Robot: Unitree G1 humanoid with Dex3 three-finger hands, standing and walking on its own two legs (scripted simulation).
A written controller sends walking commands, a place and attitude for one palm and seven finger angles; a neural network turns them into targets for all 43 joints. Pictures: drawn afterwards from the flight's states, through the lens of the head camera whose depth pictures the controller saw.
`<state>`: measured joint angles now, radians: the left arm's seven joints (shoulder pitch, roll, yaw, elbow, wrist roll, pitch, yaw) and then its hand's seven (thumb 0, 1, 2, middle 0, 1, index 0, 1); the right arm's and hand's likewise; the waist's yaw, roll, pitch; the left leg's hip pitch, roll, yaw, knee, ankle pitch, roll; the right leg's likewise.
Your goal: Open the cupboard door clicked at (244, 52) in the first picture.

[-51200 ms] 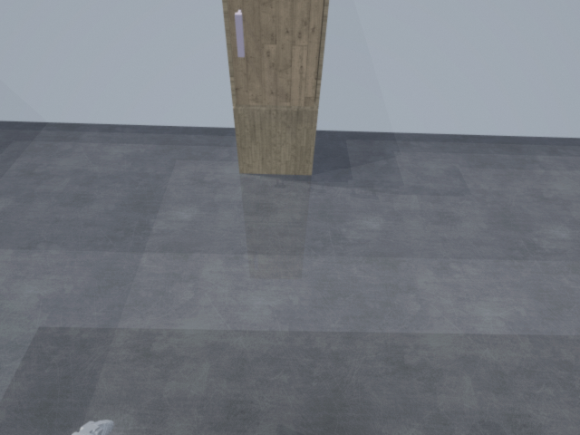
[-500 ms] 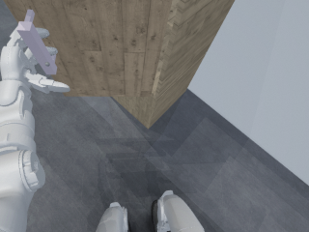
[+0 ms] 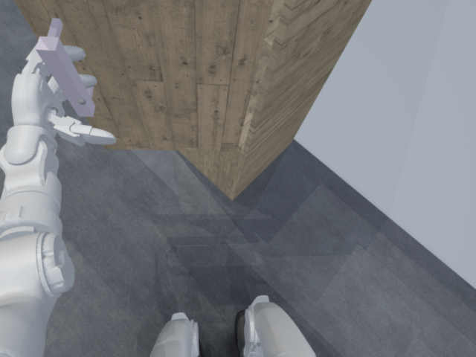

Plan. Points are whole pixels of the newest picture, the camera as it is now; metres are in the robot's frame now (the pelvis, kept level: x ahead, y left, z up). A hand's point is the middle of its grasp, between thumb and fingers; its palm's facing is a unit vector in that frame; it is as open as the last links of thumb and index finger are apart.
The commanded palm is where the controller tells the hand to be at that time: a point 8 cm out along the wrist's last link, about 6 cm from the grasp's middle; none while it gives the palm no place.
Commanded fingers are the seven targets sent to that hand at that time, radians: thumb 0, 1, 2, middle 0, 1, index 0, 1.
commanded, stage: close the thumb around the handle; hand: left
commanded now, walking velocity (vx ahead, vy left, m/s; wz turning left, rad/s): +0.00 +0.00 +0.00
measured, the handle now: (72, 71) +0.57 +0.23 +0.05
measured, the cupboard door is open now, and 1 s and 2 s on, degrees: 46 47 96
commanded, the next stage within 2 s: pull the door open along its arc in 0.74 s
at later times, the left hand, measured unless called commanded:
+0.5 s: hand (82, 100) +0.51 +0.21 +0.05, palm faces +0.02 -1.00 -0.01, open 8.4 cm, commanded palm +0.49 +0.23 +0.05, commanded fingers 0.00 0.84 0.88 -0.40 -1.34 -0.40 -1.34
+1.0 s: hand (82, 104) +0.50 +0.21 +0.05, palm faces +0.02 -1.00 -0.01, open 6.0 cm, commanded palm +0.46 +0.25 +0.05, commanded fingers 0.00 0.90 0.90 -0.40 -1.35 -0.40 -1.35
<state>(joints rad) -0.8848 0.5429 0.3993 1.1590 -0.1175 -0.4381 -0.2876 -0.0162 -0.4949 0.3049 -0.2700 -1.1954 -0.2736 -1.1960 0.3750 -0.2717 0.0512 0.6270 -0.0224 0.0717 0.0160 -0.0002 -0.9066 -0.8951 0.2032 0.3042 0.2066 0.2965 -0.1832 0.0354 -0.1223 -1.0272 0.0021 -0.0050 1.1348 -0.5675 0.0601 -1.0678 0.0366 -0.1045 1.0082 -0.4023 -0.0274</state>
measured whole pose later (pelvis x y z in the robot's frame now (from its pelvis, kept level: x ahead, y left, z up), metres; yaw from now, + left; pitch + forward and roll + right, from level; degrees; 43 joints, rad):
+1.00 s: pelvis +0.00 +0.00 +0.00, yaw -1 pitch +26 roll -4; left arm -0.83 0.54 0.42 1.13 -0.12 -0.44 -0.29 0.00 0.71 0.78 -0.32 -1.33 -0.33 -1.35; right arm 0.37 -0.27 0.05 0.62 -0.02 0.08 0.02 0.00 -0.91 -0.90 0.20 0.30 0.21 0.30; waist -0.19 0.04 -0.13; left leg -1.00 0.01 0.00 1.12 -0.57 0.06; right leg -1.05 0.04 -0.09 1.00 -0.40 -0.03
